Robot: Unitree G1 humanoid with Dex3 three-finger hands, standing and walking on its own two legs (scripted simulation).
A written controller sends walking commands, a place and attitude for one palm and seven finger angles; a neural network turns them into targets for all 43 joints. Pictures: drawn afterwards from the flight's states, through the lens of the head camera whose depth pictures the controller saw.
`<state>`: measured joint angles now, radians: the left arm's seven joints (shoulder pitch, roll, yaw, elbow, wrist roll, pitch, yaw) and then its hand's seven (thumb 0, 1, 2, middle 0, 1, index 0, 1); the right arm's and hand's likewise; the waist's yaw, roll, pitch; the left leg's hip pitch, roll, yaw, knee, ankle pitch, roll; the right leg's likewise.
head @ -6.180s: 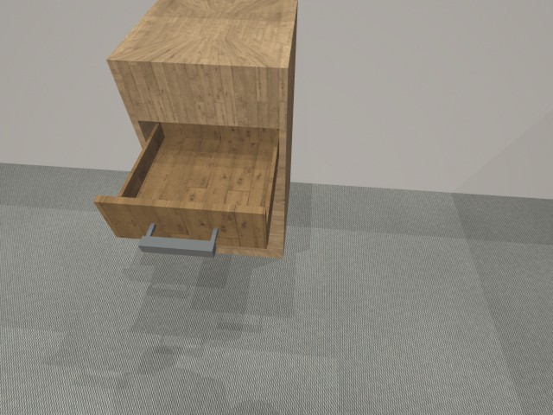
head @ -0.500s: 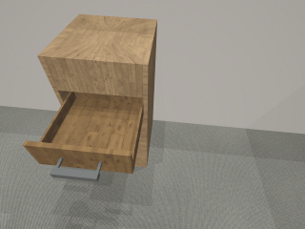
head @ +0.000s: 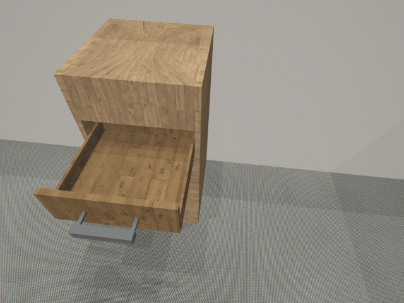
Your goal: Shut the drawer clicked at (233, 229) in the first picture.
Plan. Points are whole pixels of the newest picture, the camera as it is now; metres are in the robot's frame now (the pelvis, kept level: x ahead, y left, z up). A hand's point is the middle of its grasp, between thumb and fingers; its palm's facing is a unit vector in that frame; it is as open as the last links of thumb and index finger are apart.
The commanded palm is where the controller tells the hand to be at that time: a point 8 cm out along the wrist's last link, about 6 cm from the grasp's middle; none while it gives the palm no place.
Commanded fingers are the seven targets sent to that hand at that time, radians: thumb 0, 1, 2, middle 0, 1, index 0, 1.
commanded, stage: shuffle to correct the standing spot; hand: left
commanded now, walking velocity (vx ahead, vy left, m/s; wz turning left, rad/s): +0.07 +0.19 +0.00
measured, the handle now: (106, 225) +0.33 +0.29 -0.16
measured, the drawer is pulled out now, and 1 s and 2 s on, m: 0.30 0.30 0.30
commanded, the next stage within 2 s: come to a stop and stand still in 0.40 s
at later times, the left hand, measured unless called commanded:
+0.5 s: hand out of the picture +0.10 +0.24 -0.17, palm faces +0.02 -0.96 -0.28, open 7.4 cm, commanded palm none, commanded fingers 0.00 0.90 0.90 -0.20 -0.30 -0.20 -0.30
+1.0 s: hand out of the picture +0.09 +0.31 -0.17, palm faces +0.02 -0.97 -0.24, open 7.4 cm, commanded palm none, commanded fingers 0.00 0.90 0.90 -0.20 -0.30 -0.20 -0.30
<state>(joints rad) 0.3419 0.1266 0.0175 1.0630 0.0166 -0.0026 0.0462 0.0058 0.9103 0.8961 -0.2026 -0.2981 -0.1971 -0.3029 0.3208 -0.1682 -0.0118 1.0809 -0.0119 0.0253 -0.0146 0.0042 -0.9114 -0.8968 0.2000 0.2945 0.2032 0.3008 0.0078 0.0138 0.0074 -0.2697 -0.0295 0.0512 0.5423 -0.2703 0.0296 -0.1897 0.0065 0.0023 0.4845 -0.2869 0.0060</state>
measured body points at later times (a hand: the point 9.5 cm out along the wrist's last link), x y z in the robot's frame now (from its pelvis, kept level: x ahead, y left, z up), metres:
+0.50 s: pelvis +0.04 +0.06 -0.01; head +0.05 +0.03 +0.44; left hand +0.10 +0.29 -0.15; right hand +0.03 -0.16 -0.18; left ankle +0.02 +0.08 -0.73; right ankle +0.03 -0.06 -0.74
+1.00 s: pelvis +0.08 +0.12 -0.01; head +0.08 +0.11 +0.44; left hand +0.09 +0.36 -0.16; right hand +0.10 -0.11 -0.17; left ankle +0.09 +0.27 -0.74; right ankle +0.04 +0.00 -0.74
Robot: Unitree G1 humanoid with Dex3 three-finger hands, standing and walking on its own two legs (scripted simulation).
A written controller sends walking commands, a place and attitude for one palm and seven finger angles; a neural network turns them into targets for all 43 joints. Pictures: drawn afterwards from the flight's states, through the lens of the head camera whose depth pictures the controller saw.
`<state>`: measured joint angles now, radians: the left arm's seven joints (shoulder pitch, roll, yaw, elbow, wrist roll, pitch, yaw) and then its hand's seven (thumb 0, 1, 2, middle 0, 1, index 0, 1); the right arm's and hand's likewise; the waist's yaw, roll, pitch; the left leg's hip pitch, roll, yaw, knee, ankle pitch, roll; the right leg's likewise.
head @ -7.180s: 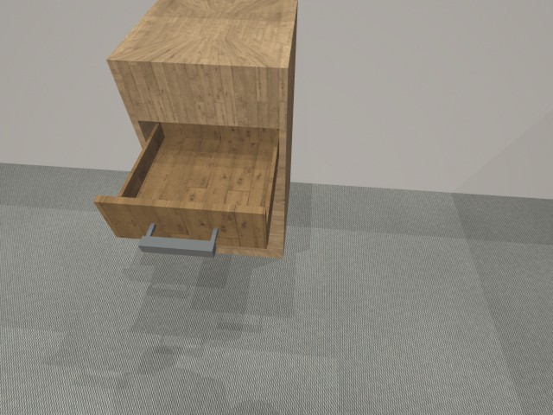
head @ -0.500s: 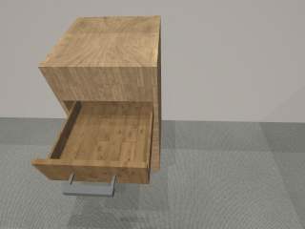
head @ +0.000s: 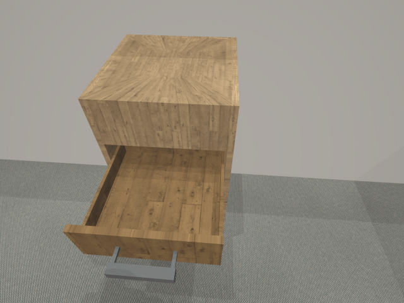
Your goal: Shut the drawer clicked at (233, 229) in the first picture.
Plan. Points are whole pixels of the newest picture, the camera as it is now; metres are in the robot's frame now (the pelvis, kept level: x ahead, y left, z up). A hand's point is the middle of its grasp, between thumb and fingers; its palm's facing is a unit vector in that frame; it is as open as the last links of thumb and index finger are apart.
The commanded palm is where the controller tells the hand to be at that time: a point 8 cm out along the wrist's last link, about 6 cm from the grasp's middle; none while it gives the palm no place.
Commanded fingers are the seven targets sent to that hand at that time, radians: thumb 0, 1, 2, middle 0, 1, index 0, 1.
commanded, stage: come to a stop and stand still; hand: left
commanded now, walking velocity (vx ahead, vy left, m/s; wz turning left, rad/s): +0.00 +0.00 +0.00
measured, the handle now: (143, 262) +0.25 +0.17 -0.16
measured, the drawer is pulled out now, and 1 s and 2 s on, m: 0.30 0.30 0.30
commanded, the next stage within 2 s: look again from close up in 0.46 s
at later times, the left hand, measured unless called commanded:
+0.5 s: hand out of the picture +0.00 +0.19 -0.17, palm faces +0.01 -0.98 -0.20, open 7.4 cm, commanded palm none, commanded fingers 0.00 0.90 0.90 -0.20 -0.30 -0.20 -0.30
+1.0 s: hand out of the picture +0.02 +0.18 -0.17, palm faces +0.01 -0.98 -0.22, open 7.3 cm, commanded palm none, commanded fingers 0.00 0.90 0.90 -0.20 -0.30 -0.20 -0.30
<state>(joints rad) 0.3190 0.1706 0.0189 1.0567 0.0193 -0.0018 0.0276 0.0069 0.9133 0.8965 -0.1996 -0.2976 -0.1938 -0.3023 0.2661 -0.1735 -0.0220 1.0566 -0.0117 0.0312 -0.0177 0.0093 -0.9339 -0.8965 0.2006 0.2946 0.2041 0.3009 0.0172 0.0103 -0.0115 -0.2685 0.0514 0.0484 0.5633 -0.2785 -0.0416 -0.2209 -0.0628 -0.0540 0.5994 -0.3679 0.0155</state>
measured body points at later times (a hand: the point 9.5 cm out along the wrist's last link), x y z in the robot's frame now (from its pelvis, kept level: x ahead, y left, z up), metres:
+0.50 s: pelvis +0.00 +0.02 +0.00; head +0.01 +0.01 +0.45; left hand +0.00 +0.24 -0.15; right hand -0.01 -0.20 -0.16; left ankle +0.01 +0.14 -0.73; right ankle -0.03 -0.12 -0.73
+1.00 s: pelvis +0.00 +0.00 +0.00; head +0.01 +0.00 +0.45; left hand +0.02 +0.23 -0.15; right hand +0.02 -0.23 -0.15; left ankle +0.01 +0.14 -0.73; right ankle -0.03 -0.12 -0.73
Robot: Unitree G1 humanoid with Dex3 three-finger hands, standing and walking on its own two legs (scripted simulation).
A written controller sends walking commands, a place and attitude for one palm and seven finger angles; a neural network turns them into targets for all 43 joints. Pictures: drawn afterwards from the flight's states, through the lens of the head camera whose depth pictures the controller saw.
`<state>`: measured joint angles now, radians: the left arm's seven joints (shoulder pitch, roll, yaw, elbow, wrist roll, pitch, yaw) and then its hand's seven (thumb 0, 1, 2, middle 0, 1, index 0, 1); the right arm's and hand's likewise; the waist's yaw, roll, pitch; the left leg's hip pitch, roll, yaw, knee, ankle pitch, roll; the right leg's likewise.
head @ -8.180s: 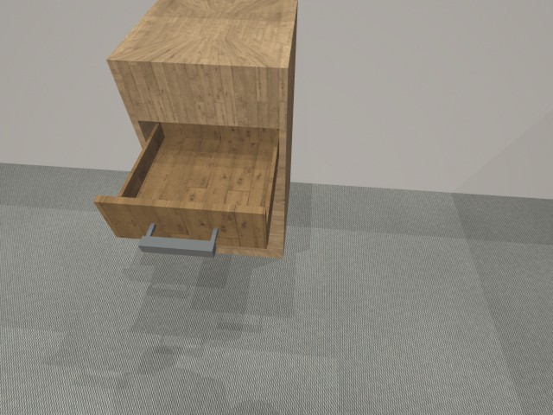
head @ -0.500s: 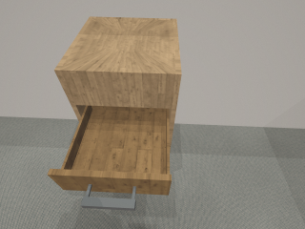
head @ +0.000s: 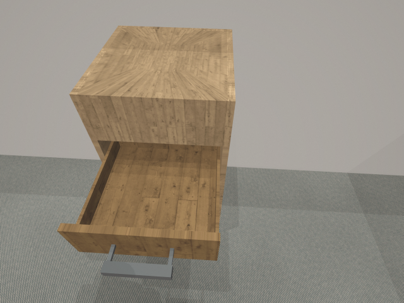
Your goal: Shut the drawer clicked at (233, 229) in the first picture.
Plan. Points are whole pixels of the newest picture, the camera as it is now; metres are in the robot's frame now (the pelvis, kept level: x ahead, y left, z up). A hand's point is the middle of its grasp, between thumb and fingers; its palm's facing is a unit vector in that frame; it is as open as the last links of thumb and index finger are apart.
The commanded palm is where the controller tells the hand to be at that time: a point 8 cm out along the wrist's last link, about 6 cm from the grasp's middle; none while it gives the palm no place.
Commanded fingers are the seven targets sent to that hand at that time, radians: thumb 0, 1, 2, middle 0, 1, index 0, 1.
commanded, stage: look again from close up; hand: left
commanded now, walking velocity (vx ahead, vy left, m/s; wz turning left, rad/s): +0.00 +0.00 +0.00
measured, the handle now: (139, 260) +0.25 +0.17 -0.16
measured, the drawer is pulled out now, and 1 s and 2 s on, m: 0.30 0.30 0.30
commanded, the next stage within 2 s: shuffle to correct the standing spot in 0.06 s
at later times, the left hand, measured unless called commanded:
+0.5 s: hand out of the picture +0.01 +0.17 -0.17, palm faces +0.01 -0.97 -0.25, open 7.4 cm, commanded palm none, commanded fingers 0.00 0.90 0.90 -0.20 -0.30 -0.20 -0.30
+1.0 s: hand out of the picture -0.02 +0.19 -0.18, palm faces +0.01 -0.98 -0.19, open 7.4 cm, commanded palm none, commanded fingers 0.00 0.90 0.90 -0.20 -0.30 -0.20 -0.30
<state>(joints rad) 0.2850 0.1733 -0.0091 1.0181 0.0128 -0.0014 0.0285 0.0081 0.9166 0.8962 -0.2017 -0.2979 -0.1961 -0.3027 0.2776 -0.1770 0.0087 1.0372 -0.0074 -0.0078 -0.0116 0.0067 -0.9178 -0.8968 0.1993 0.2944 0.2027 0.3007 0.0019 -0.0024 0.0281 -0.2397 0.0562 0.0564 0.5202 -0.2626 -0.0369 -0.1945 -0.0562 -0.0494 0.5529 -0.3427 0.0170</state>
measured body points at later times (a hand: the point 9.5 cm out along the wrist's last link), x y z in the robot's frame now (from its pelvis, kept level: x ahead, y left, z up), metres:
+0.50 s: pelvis -0.03 -0.02 -0.01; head +0.00 -0.03 +0.44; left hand +0.01 +0.22 -0.15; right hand +0.01 -0.26 -0.17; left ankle +0.01 +0.14 -0.73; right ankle -0.03 -0.13 -0.73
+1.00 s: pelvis -0.01 +0.02 +0.00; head +0.01 +0.02 +0.45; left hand -0.02 +0.24 -0.16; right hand -0.04 -0.20 -0.16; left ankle +0.00 +0.13 -0.73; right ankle -0.03 -0.12 -0.73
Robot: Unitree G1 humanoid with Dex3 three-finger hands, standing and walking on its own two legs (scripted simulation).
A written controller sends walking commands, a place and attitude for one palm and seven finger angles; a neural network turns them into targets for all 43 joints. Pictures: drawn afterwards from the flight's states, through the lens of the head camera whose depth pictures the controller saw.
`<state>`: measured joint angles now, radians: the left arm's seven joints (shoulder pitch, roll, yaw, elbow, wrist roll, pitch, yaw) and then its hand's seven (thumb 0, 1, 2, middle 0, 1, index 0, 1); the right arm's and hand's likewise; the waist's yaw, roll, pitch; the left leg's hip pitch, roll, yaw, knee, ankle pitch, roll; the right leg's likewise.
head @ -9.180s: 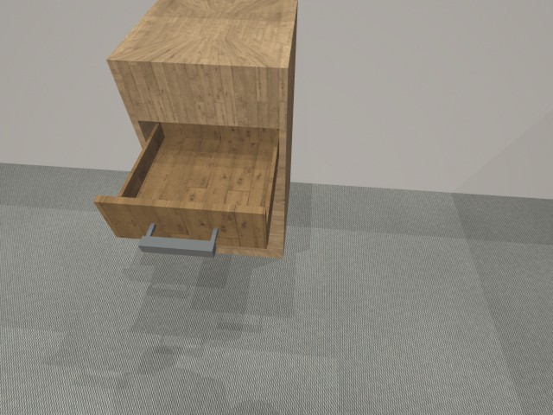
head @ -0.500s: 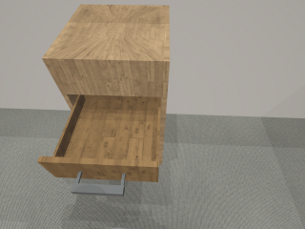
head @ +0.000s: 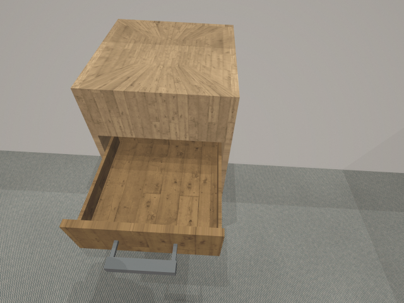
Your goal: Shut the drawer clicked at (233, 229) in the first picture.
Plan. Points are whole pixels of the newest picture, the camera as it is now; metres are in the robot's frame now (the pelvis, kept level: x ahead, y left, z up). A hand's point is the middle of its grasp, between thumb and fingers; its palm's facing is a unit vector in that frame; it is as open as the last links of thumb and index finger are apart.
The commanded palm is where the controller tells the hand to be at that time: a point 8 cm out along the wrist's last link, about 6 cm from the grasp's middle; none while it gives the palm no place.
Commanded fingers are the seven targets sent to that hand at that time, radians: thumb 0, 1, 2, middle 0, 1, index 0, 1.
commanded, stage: come to a stop and stand still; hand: left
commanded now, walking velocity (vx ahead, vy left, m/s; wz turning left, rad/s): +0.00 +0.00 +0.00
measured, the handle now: (143, 256) +0.26 +0.16 -0.16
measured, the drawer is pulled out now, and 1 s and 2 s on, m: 0.30 0.30 0.30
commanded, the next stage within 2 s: look again from close up in 0.40 s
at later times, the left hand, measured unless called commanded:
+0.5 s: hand out of the picture +0.00 +0.19 -0.17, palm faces +0.03 -0.98 -0.18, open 7.4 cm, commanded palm none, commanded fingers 0.00 0.90 0.90 -0.20 -0.30 -0.20 -0.30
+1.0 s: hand out of the picture -0.02 +0.16 -0.17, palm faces +0.03 -0.99 -0.16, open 7.4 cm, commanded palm none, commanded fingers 0.00 0.90 0.90 -0.20 -0.30 -0.20 -0.30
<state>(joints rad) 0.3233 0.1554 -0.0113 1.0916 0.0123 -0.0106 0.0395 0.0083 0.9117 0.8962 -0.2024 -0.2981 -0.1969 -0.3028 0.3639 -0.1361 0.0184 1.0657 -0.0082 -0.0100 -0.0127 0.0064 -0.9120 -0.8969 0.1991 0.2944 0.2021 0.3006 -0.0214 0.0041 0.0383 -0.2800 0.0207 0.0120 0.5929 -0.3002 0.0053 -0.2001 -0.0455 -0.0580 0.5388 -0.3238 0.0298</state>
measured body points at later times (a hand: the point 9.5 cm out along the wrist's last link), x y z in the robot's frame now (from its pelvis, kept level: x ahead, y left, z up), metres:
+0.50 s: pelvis +0.00 +0.02 +0.01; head +0.00 +0.03 +0.46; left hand +0.00 +0.24 -0.16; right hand +0.03 -0.21 -0.14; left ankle +0.01 +0.11 -0.73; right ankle -0.02 -0.14 -0.73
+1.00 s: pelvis +0.00 +0.00 +0.01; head +0.00 +0.00 +0.46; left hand -0.02 +0.21 -0.15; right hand -0.02 -0.21 -0.15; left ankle +0.01 +0.11 -0.73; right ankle -0.02 -0.14 -0.73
